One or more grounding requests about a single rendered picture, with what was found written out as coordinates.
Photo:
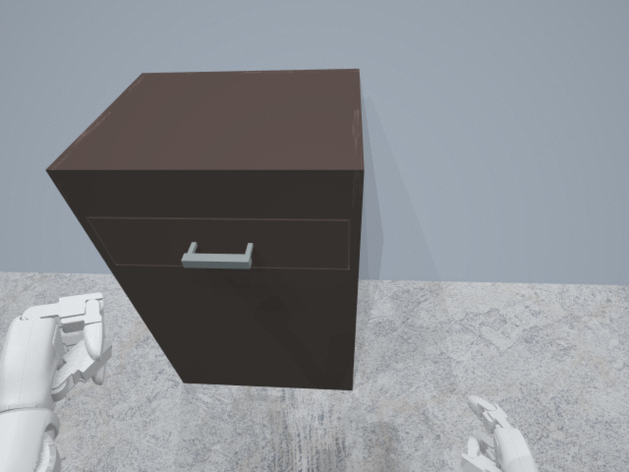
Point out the drawer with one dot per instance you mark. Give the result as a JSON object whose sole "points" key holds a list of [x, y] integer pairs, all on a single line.
{"points": [[279, 242]]}

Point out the cabinet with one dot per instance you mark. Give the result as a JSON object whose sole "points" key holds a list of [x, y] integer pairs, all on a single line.
{"points": [[236, 144]]}

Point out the handle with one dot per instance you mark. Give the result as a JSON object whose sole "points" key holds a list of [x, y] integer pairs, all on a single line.
{"points": [[243, 261]]}

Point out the left robot forearm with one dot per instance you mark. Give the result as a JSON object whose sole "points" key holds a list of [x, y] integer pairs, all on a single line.
{"points": [[27, 438]]}

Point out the robot right hand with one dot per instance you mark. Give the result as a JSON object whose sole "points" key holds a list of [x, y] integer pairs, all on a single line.
{"points": [[508, 451]]}

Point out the robot left hand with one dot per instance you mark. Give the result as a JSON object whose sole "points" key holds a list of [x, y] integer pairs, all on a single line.
{"points": [[35, 347]]}

